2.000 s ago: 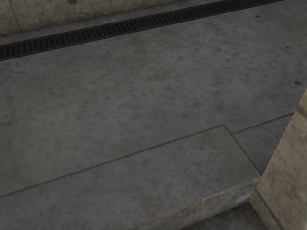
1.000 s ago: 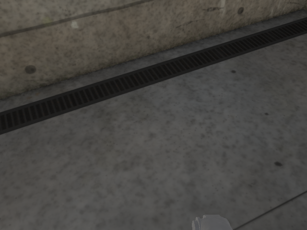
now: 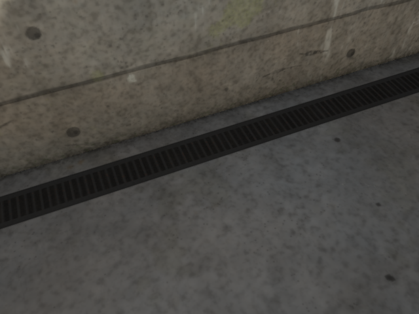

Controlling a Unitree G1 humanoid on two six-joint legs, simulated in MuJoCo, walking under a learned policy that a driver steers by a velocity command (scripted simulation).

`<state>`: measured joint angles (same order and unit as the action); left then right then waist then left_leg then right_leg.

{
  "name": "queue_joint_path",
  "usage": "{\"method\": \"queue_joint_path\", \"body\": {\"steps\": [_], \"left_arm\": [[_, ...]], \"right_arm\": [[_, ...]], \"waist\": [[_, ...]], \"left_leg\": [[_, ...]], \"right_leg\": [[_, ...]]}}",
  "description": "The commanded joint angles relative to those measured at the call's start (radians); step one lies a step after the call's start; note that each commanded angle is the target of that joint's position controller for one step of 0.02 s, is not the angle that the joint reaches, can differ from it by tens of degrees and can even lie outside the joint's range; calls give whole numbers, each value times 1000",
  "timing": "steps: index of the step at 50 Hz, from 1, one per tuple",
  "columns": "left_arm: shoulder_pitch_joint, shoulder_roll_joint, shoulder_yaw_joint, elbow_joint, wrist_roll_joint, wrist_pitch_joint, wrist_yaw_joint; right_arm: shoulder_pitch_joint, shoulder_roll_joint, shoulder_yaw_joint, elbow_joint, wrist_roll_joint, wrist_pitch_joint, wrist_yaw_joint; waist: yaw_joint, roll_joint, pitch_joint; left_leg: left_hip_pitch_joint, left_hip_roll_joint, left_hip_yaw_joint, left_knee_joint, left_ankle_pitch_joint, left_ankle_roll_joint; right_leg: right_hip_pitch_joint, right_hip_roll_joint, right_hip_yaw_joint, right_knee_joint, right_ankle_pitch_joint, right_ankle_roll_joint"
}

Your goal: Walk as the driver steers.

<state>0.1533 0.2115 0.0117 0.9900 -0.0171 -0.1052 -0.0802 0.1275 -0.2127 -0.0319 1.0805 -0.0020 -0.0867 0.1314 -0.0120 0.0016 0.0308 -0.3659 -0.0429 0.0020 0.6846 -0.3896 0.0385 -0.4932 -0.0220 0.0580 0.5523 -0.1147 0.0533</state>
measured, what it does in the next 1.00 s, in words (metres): shifts its weight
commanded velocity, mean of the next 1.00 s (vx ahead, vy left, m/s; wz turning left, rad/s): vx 0.00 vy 0.00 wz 0.00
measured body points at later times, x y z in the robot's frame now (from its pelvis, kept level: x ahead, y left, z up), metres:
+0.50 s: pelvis +0.04 +0.00 +0.01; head +0.05 +0.01 +0.46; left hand +0.14 +0.28 -0.12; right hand +0.09 -0.23 -0.14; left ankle +0.03 +0.11 -0.72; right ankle +0.15 -0.13 -0.72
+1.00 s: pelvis +0.07 +0.02 +0.02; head +0.07 +0.02 +0.47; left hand +0.09 +0.28 -0.13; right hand +0.09 -0.22 -0.13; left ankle +0.03 +0.11 -0.72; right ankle +0.15 -0.13 -0.72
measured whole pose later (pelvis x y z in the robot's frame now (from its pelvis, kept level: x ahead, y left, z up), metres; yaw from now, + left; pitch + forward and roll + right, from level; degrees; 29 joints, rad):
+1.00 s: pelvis +0.07 +0.02 +0.02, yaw +0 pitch -1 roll +1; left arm 0.28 0.23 0.08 1.04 0.00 0.01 0.06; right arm 0.30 -0.16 -0.05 0.99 0.00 -0.01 -0.05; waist 0.01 -0.04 0.03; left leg -0.12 -0.07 0.01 0.42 -0.28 0.05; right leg -0.32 -0.05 0.08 0.45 -0.12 0.02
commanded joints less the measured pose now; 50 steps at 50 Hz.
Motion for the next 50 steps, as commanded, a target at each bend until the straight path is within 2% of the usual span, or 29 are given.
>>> {"method": "queue_joint_path", "body": {"steps": [1,8,9,14,15,16,17,18,19,21,23,24,25,31,36,38,41,50], "left_arm": [[-48,106,16,-51,0,-16,3],[-37,112,13,-41,1,-13,-1],[-64,117,12,-41,2,-9,-3],[-69,108,7,-34,6,-7,-8],[27,221,47,-26,24,71,64],[12,200,51,-36,26,95,93],[-3,166,51,-54,28,101,107],[-15,152,53,-60,27,102,114],[-12,159,61,-69,23,103,118],[16,150,69,-65,17,107,123],[33,148,75,-63,17,112,125],[40,135,70,-56,18,105,139],[40,151,74,-51,21,102,145],[65,160,85,-37,16,101,147],[92,149,89,-24,14,101,149],[107,135,88,-15,15,100,147],[135,130,88,3,14,99,143],[171,123,93,27,13,106,148]], "right_arm": [[-86,-127,-21,-70,-2,-24,-7],[-77,-116,-10,-63,1,-21,-5],[-66,-127,-17,-61,3,-23,-1],[-70,-118,-15,-64,2,-23,8],[119,17,22,-61,-51,34,-75],[104,-19,14,-58,-25,52,-113],[78,-52,5,-76,-11,64,-132],[69,-61,2,-88,-9,68,-141],[67,-73,-5,-105,-10,69,-147],[85,-59,-7,-114,-7,72,-153],[106,-45,-9,-120,-7,73,-158],[88,-58,-16,-118,-1,67,-175],[109,-50,-18,-119,2,64,-180],[155,-54,-24,-113,2,66,-183],[169,-50,-30,-120,3,67,-184],[174,-52,-31,-125,-4,60,-179],[191,-51,-34,-122,-1,59,-178],[218,-47,-39,-130,4,67,-184]], "waist": [[3,-21,-68],[9,-28,-50],[0,-20,-49],[11,-22,-34],[-23,-101,-113],[-10,-81,-89],[3,-70,-68],[5,-58,-72],[10,-46,-67],[14,-20,-35],[17,-4,-7],[21,-5,-11],[8,-38,-15],[4,-41,-2],[8,-25,1],[13,-12,-1],[15,-3,-4],[19,-4,27]], "left_leg": [[-133,42,-87,-226,-283,34],[-130,34,-77,-236,-252,27],[-123,30,-65,-245,-231,26],[-121,36,-73,-270,-216,26],[-75,113,-93,-272,-29,51],[-59,93,-80,-267,40,52],[-46,92,-80,-283,68,43],[-40,89,-77,-294,71,34],[-33,88,-79,-301,81,32],[-28,87,-81,-331,53,26],[-28,85,-81,-348,51,27],[-3,61,-57,-329,77,21],[10,56,-50,-318,95,17],[42,62,-56,-343,92,23],[51,70,-67,-363,102,28],[78,85,-82,-386,157,29],[95,84,-75,-386,203,24],[85,80,-69,-398,175,20]], "right_leg": [[160,5,15,-88,-232,15],[168,9,30,-84,-226,2],[166,19,19,-77,-228,3],[193,25,8,-57,-165,2],[308,-82,95,-66,-65,-125],[286,-82,109,-70,-57,-149],[277,-80,106,-74,-39,-152],[288,-77,99,-73,-29,-151],[288,-74,90,-67,-32,-149],[283,-69,84,-82,-78,-140],[277,-67,77,-88,-87,-138],[279,-75,102,-130,-78,-145],[285,-83,112,-140,-89,-149],[280,-80,104,-154,-118,-144],[285,-76,89,-144,-88,-142],[278,-57,63,-138,-37,-134],[298,-56,55,-135,19,-128],[290,-63,53,-138,8,-125]]}}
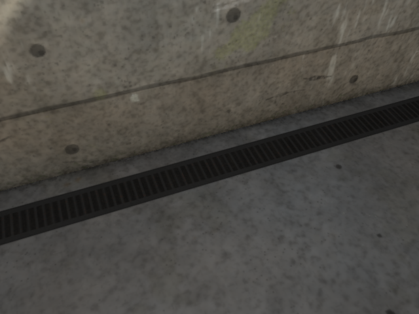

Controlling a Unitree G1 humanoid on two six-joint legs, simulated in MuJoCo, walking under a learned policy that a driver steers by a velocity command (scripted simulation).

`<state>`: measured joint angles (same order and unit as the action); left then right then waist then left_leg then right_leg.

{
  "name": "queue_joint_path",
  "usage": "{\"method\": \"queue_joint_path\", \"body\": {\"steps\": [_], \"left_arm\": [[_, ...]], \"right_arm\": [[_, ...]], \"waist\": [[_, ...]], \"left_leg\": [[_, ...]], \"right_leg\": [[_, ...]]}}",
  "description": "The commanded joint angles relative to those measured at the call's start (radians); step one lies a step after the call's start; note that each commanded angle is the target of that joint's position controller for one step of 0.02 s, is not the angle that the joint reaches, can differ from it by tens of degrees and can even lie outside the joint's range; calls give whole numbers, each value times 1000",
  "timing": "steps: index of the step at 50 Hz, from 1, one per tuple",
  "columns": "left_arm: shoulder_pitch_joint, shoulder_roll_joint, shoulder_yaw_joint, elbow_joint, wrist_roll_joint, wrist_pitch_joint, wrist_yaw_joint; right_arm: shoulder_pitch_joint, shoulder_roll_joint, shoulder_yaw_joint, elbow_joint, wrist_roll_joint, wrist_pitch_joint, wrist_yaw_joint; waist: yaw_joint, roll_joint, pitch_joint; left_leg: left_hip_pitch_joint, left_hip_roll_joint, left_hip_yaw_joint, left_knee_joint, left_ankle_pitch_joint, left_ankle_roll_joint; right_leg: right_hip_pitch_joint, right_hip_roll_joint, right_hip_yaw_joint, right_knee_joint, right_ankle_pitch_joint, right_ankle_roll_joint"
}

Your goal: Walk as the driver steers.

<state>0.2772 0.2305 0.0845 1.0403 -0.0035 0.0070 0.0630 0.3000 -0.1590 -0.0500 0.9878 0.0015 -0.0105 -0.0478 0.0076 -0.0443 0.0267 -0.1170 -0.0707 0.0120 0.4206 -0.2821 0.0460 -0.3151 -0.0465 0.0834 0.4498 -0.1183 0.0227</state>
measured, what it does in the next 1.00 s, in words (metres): stands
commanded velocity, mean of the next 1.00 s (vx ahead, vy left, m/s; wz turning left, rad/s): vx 0.00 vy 0.00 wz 0.00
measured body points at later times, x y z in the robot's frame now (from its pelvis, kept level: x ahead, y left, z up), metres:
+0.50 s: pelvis +0.02 +0.00 +0.00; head +0.03 +0.00 +0.45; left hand -0.01 +0.26 -0.15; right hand +0.02 -0.24 -0.15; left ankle -0.03 +0.09 -0.74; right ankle +0.08 -0.15 -0.74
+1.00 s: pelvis +0.03 +0.00 +0.00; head +0.04 +0.01 +0.45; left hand +0.01 +0.26 -0.15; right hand +0.02 -0.24 -0.14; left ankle -0.03 +0.09 -0.74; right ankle +0.08 -0.15 -0.74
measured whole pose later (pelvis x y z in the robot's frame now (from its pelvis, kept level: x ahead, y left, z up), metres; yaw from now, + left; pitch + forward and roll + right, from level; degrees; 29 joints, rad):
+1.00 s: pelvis +0.03 +0.00 +0.00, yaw +0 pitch -1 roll +1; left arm 0.34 0.21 0.10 1.06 -0.01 0.01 0.07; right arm 0.38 -0.15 -0.06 0.97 0.00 0.00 -0.05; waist 0.00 -0.03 0.03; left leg -0.07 -0.05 0.01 0.37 -0.30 0.04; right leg -0.27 -0.04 0.06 0.41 -0.14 0.05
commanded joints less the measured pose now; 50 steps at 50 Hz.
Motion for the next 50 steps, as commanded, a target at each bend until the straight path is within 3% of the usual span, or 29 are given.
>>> {"method": "queue_joint_path", "body": {"steps": [1,2,5,20,27,50], "left_arm": [[51,103,20,-21,0,-6,5],[59,104,23,-14,-7,-4,5],[91,89,18,9,-5,-14,14],[150,80,18,40,-7,-15,17],[152,83,29,18,-7,-4,13],[154,83,37,5,-9,-4,15]], "right_arm": [[50,-101,-21,-38,1,-9,-5],[52,-98,-19,-39,0,-7,-6],[75,-84,-13,-25,-4,-9,-2],[124,-90,-17,-15,3,0,1],[143,-85,-20,-24,2,-1,-5],[169,-83,-28,-44,3,1,-7]], "waist": [[-1,40,30],[-2,35,34],[-5,43,49],[-10,34,39],[-7,41,52],[-8,44,55]], "left_leg": [[-163,107,-78,-133,72,13],[-166,105,-74,-123,87,15],[-182,114,-81,-167,53,15],[-161,109,-55,-152,119,3],[-174,122,-59,-168,97,-2],[-164,125,-60,-167,117,-4]], "right_leg": [[114,-40,28,-35,16,-94],[118,-41,29,-30,30,-90],[155,-33,25,-54,28,-57],[188,-38,25,-47,108,-58],[208,-44,30,-46,116,-58],[206,-46,24,-46,130,-53]]}}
